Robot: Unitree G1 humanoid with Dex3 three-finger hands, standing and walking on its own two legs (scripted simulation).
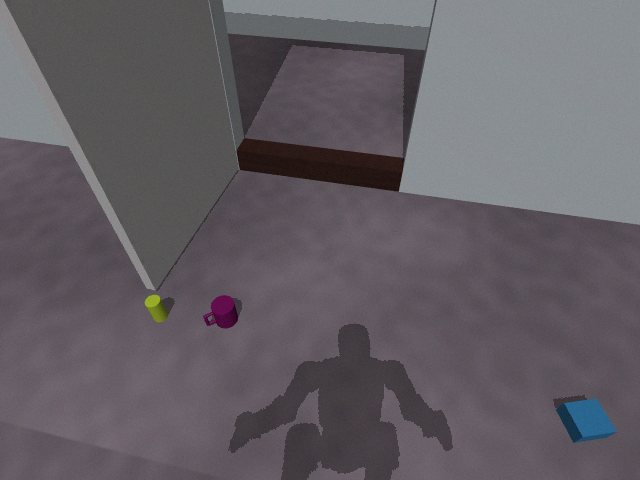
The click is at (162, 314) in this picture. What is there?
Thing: squat round
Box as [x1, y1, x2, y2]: [145, 295, 167, 321]
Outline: 147,297 145,300 145,304 154,320 162,321 167,316 167,312 159,297 157,295 151,295
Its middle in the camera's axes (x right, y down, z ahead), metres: -0.59 +0.25 +1.41
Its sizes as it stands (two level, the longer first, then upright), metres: 0.053 0.053 0.100
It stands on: the floor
